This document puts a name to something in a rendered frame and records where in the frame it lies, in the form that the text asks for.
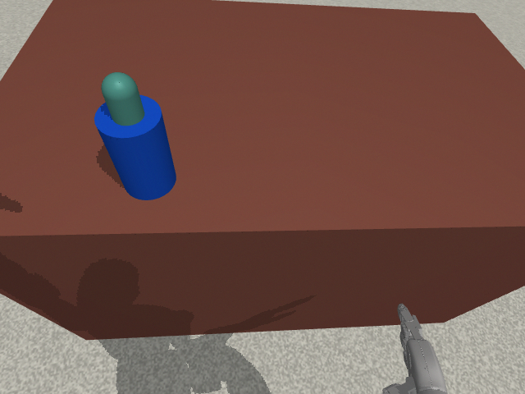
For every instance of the bottle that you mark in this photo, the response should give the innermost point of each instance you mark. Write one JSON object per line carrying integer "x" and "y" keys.
{"x": 133, "y": 131}

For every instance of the right robot hand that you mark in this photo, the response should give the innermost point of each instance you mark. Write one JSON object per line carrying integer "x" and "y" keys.
{"x": 420, "y": 358}

